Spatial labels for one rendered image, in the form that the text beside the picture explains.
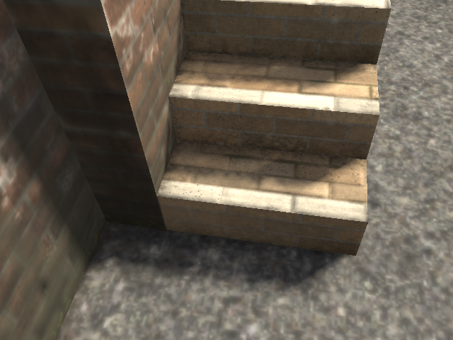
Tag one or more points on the stairs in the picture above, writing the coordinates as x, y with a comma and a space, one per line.
274, 108

